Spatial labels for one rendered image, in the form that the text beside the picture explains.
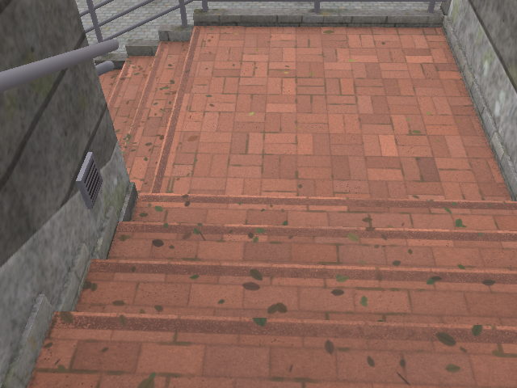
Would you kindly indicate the stairs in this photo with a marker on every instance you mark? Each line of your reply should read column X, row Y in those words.
column 238, row 291
column 140, row 98

